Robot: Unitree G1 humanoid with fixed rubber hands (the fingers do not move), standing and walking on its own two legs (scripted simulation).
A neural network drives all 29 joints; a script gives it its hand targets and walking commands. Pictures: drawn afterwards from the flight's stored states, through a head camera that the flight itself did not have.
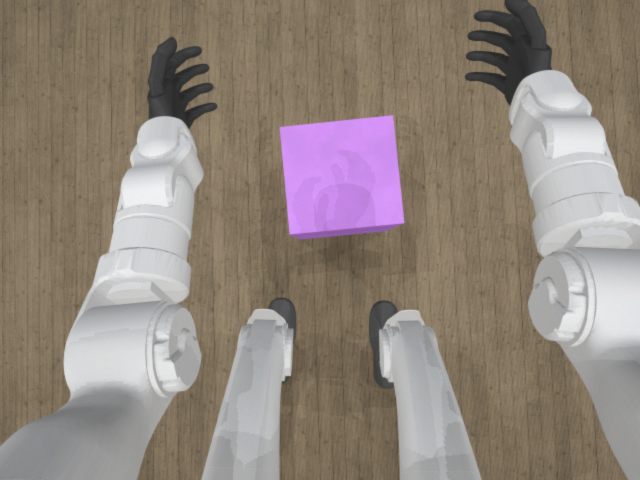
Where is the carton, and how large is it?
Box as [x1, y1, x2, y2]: [280, 115, 403, 239]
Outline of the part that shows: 392,115 280,127 290,234 300,239 382,231 403,223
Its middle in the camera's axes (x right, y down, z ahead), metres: +0.04 -0.11 +0.84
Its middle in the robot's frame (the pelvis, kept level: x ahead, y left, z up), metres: +0.49 -0.01 -0.51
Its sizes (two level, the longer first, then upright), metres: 0.210 0.200 0.250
